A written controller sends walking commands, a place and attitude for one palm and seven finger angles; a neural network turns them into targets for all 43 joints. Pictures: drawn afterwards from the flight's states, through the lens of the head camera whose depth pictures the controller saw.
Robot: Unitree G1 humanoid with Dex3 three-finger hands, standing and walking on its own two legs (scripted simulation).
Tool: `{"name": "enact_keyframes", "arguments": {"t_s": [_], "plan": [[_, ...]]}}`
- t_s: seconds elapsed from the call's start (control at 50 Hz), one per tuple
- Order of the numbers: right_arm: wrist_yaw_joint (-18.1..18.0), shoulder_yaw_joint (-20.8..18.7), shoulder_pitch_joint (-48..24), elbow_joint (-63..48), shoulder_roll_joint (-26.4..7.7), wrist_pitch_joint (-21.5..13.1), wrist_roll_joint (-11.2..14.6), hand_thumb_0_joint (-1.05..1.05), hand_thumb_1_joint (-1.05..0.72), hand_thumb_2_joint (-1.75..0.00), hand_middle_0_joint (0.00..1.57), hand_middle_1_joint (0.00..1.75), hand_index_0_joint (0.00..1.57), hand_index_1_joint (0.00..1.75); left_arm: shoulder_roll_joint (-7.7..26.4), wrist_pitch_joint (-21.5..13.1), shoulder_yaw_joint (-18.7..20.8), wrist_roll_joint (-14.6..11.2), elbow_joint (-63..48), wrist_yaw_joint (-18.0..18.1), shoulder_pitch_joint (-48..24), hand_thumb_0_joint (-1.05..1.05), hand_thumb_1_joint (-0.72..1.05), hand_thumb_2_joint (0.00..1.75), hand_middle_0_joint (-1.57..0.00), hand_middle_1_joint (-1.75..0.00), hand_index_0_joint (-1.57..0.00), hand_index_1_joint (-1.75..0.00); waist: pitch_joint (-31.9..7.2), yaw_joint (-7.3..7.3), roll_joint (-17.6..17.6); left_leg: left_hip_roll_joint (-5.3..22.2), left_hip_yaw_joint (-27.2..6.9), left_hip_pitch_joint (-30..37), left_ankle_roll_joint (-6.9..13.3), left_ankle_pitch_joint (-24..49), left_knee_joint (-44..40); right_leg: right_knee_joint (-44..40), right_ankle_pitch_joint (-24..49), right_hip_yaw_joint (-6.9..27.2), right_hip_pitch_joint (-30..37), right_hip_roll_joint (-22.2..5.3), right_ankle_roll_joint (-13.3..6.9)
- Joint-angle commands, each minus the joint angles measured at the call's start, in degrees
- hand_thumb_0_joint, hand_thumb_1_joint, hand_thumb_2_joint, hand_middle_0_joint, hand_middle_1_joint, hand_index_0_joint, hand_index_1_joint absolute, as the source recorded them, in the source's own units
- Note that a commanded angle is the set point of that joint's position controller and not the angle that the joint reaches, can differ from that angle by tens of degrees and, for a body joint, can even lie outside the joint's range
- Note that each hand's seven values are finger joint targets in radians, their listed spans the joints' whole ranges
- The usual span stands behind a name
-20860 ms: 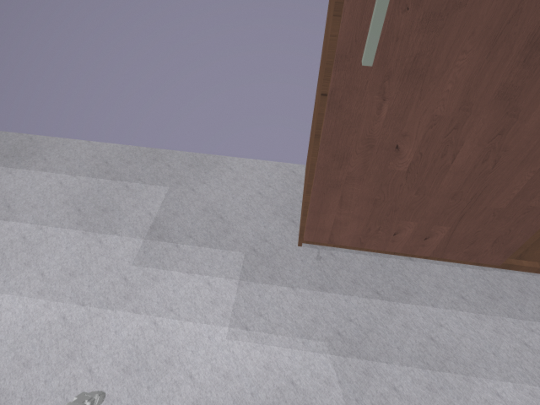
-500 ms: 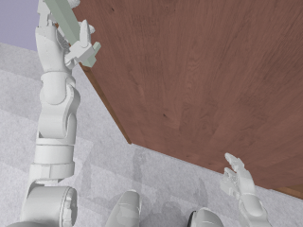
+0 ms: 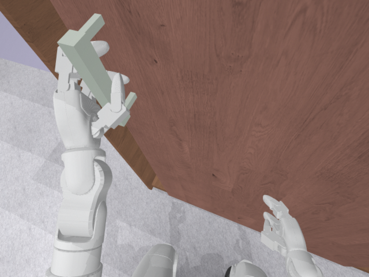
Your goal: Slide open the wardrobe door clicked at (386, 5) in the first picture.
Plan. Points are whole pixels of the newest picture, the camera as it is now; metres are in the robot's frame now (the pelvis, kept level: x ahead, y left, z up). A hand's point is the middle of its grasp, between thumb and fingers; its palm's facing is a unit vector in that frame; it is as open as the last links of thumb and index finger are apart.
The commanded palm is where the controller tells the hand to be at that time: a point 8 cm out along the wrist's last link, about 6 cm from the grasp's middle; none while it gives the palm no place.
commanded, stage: step sideways, sliding the door along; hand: left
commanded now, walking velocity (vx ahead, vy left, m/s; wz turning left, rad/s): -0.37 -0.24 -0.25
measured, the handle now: (109, 77) +0.36 +0.18 +0.21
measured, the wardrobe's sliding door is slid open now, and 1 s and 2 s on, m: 0.11 0.37 0.61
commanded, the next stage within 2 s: none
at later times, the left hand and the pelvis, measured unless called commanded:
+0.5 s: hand (208, 134) +0.29 +0.02 +0.20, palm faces +0.00 -1.00 -0.08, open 6.5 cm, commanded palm +0.27 +0.01 +0.20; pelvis +0.00 -0.08 -0.01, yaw -7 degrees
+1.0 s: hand (301, 167) +0.26 -0.09 +0.21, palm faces -0.11 -0.99 -0.03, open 6.4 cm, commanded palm +0.25 -0.08 +0.19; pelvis -0.10 -0.15 +0.02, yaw -15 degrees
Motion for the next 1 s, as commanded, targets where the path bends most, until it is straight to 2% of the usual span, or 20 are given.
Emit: {"name": "enact_keyframes", "arguments": {"t_s": [0.0, 0.02, 0.04, 0.06, 0.08, 0.16, 0.32, 0.42, 0.44, 0.46, 0.48, 0.5, 0.54, 0.68, 0.7, 0.74, 0.76, 0.8, 0.86, 0.98], "plan": [[-0.7, -1.9, -2.6, -8.2, -2.2, -2.2, -0.7, 0.00, -0.90, -0.90, 0.20, 0.30, 0.20, 0.30, -3.0, -13.1, -25.7, -0.5, -30.3, -8.1, -16.8, 0.00, 0.90, 0.90, -0.45, -1.40, -0.45, -1.40, -31.8, -9.77, -18.8, -1.7, 0.9, 5.0, 1.3, 9.6, -16.1, 0.0, 70.9, 14.4, 19.1, -10.0, -7.2], [-0.5, -2.4, -3.0, -8.2, -2.8, -1.5, -0.9, 0.00, -0.90, -0.90, 0.20, 0.30, 0.20, 0.30, -2.0, -14.6, -26.3, -0.4, -32.1, -8.2, -17.1, 0.00, 0.90, 0.90, -0.45, -1.40, -0.45, -1.40, -33.8, -10.39, -15.3, 1.3, 2.7, 14.7, 1.1, 24.8, -24.8, 3.8, 61.3, 10.3, 14.2, -7.7, -5.3], [0.2, -3.3, -2.7, -9.2, -4.0, -1.0, -0.8, 0.00, -0.90, -0.90, 0.20, 0.30, 0.20, 0.30, -3.4, -15.5, -27.8, -0.8, -31.3, -8.9, -14.8, 0.00, 0.90, 0.90, -0.45, -1.40, -0.45, -1.40, -35.9, -10.03, -9.1, 10.8, -3.1, 28.9, 4.9, 57.8, -29.0, 10.3, 36.2, 6.2, 1.8, -3.2, -1.6], [1.3, -4.7, -3.4, -11.4, -6.1, -1.1, -0.6, 0.00, -0.90, -0.90, 0.20, 0.30, 0.20, 0.30, -4.7, -16.0, -28.9, -1.0, -30.0, -10.0, -12.0, 0.00, 0.90, 0.90, -0.45, -1.40, -0.45, -1.40, -38.7, -7.89, 2.3, 22.1, -9.2, 39.2, 10.2, 88.0, -24.9, 19.5, -6.0, 6.2, -10.8, 0.4, -0.6], [2.1, -5.1, -2.9, -11.9, -7.2, -0.7, -0.2, 0.00, -0.90, -0.90, 0.20, 0.30, 0.20, 0.30, -4.0, -16.1, -27.7, 0.4, -26.1, -10.0, -11.8, 0.00, 0.90, 0.90, -0.45, -1.40, -0.45, -1.40, -36.0, -7.44, 2.2, 23.0, -6.4, 39.3, 11.5, 91.2, -24.4, 26.1, -17.5, 6.8, -15.5, 2.5, -1.0], [1.9, -3.8, -0.8, -10.1, -6.0, -1.0, -0.9, 0.00, -0.90, -0.90, 0.20, 0.30, 0.20, 0.30, -1.3, -15.3, -22.9, 1.2, -23.4, -9.3, -11.6, 0.00, 0.90, 0.90, -0.45, -1.40, -0.45, -1.40, -29.1, -8.79, 7.4, 19.9, 0.4, 37.2, 8.7, 83.1, -25.8, 27.2, -12.3, 3.7, -21.6, 1.6, 0.2], [0.3, -2.3, -4.2, -9.7, -4.3, 0.0, -2.2, 0.00, -0.90, -0.90, 0.20, 0.30, 0.20, 0.30, 4.0, -12.2, -16.5, 0.2, -20.2, -9.6, -11.0, 0.00, 0.90, 0.90, -0.45, -1.40, -0.45, -1.40, -23.8, -9.17, 14.2, 19.3, 9.4, 31.7, 4.9, 74.9, -29.4, 7.6, -1.0, 0.2, -10.8, 3.0, 1.4], [-0.4, -1.4, -6.1, -9.7, -3.1, -0.6, -0.7, 0.00, -0.90, -0.90, 0.20, 0.30, 0.20, 0.30, 4.9, -11.5, -15.1, -0.4, -20.9, -9.1, -9.2, 0.00, 0.90, 0.90, -0.45, -1.40, -0.45, -1.40, -24.3, -8.16, 8.0, 17.0, 8.9, 20.4, 4.1, 57.9, -18.1, -6.7, 12.3, -1.0, 6.1, 4.2, 1.9], [-0.5, -0.8, -6.6, -10.0, -2.3, -0.8, -0.4, 0.00, -0.90, -0.90, 0.20, 0.30, 0.20, 0.30, 4.8, -11.9, -15.6, -0.5, -21.7, -9.1, -9.9, 0.00, 0.90, 0.90, -0.45, -1.40, -0.45, -1.40, -23.8, -7.55, 3.9, 14.5, 7.7, 16.1, 4.3, 49.7, -13.2, -10.3, 18.8, -0.2, 9.1, 2.7, 2.0], [-0.8, -0.3, -6.9, -10.2, -1.3, -1.0, -0.2, 0.00, -0.90, -0.90, 0.20, 0.30, 0.20, 0.30, 5.7, -12.3, -15.6, -0.4, -22.5, -9.3, -10.9, 0.00, 0.90, 0.90, -0.45, -1.40, -0.45, -1.40, -22.8, -7.60, -6.6, 8.2, 9.5, 9.7, 4.2, 27.4, -5.1, -13.4, 41.2, 4.4, 10.2, -2.9, 0.8], [-1.1, -0.1, -6.1, -10.5, -0.5, -1.6, -0.5, 0.00, -0.90, -0.90, 0.20, 0.30, 0.20, 0.30, 7.1, -11.5, -14.4, -0.4, -21.7, -8.8, -6.8, 0.00, 0.90, 0.90, -0.45, -1.40, -0.45, -1.40, -25.4, -6.01, -18.2, -1.2, 6.4, 0.5, 1.4, -5.7, 5.9, -15.7, 62.7, 18.4, 11.9, -11.7, -4.0], [-1.3, -1.5, -4.9, -10.4, -2.0, -1.9, -1.3, 0.00, -0.90, -0.90, 0.20, 0.30, 0.20, 0.30, 6.3, -11.4, -14.7, -1.2, -22.0, -8.6, -2.9, 0.00, 0.90, 0.90, -0.45, -1.40, -0.45, -1.40, -30.1, -4.70, -25.7, -5.7, -0.7, 1.6, 0.5, -11.1, 12.4, -19.5, 57.8, 25.6, 9.8, -13.9, -1.9], [-0.3, -0.1, -4.3, -8.0, 0.4, -1.5, -1.3, 0.00, -0.90, -0.90, 0.20, 0.30, 0.20, 0.30, 2.1, -12.4, -18.3, -1.1, -28.3, -8.2, -8.6, 0.00, 0.90, 0.90, -0.45, -1.40, -0.45, -1.40, -34.1, -7.73, -17.7, -3.2, -5.8, -4.9, 0.4, -6.6, 10.3, -15.7, 48.9, 23.3, 21.8, -16.0, -9.2], [-1.4, -1.9, -2.0, -6.8, -2.4, 3.9, -1.6, 0.00, -0.90, -0.90, 0.20, 0.30, 0.20, 0.30, 8.0, -14.9, -10.7, -0.3, -18.0, -8.2, -15.1, 0.00, 0.90, 0.90, -0.45, -1.40, -0.45, -1.40, -37.4, -9.38, -12.8, -3.3, 4.7, 15.2, 1.5, 10.1, -24.8, -15.3, 26.0, 14.5, 9.9, -7.6, -6.3], [-1.6, -2.5, -0.9, -7.2, -3.5, 4.3, -1.7, 0.00, -0.90, -0.90, 0.20, 0.30, 0.20, 0.30, 8.5, -15.0, -11.0, -0.6, -17.1, -8.8, -17.8, 0.00, 0.90, 0.90, -0.45, -1.40, -0.45, -1.40, -36.3, -10.50, -8.9, 1.6, 1.9, 23.7, 3.2, 17.7, -31.2, -11.2, 17.2, 13.0, 0.7, -5.8, -4.4], [-1.7, -4.1, -4.7, -9.5, -6.4, 4.1, -2.4, 0.00, -0.90, -0.90, 0.20, 0.30, 0.20, 0.30, 8.5, -14.5, -9.9, -1.1, -12.0, -9.3, -20.7, 0.00, 0.90, 0.90, -0.45, -1.40, -0.45, -1.40, -28.8, -8.17, 11.2, 30.6, -25.1, 23.3, 15.7, 43.6, -39.3, 17.6, -8.3, 8.1, -15.5, 3.8, 0.2], [-1.8, -2.7, -5.2, -8.5, -4.9, 3.8, -3.2, 0.00, -0.90, -0.90, 0.20, 0.30, 0.20, 0.30, 10.9, -13.9, -7.0, -0.3, -13.1, -9.2, -25.5, 0.00, 0.90, 0.90, -0.45, -1.40, -0.45, -1.40, -28.4, -9.14, 4.5, 30.8, -25.4, 14.9, 14.5, 41.4, -39.2, 28.0, -8.5, 14.9, -12.5, 2.9, -0.5], [-1.6, -3.6, -3.9, -6.5, -7.0, 4.5, -2.6, 0.00, -0.90, -0.90, 0.20, 0.30, 0.20, 0.30, 9.5, -11.8, -6.7, -0.9, -8.0, -9.1, -24.3, 0.00, 0.90, 0.90, -0.45, -1.40, -0.45, -1.40, -22.9, -8.48, 1.8, 26.4, -14.0, 15.6, 13.4, 45.0, -35.1, 32.9, -5.6, 13.5, -18.1, 2.3, 1.0], [-1.3, -4.4, -1.5, -5.0, -8.0, 5.2, -1.7, 0.00, -0.90, -0.90, 0.20, 0.30, 0.20, 0.30, 5.0, -9.0, -11.3, -1.6, -5.5, -9.2, -26.7, 0.00, 0.90, 0.90, -0.45, -1.40, -0.45, -1.40, -24.7, -8.22, 5.3, 20.0, -3.2, 22.8, 8.8, 53.5, -31.7, 27.3, -4.5, 7.8, -18.3, 2.2, 2.5], [-1.5, -4.9, 0.3, -4.9, -7.6, 3.8, -0.7, 0.00, -0.90, -0.90, 0.20, 0.30, 0.20, 0.30, 5.7, -8.9, -10.4, -2.1, -1.5, -9.0, -30.3, 0.00, 0.90, 0.90, -0.45, -1.40, -0.45, -1.40, -26.6, -10.00, 15.6, 17.1, 2.1, 23.1, 6.5, 58.5, -30.2, 3.0, -6.4, 0.4, -2.7, 4.5, 2.9]]}}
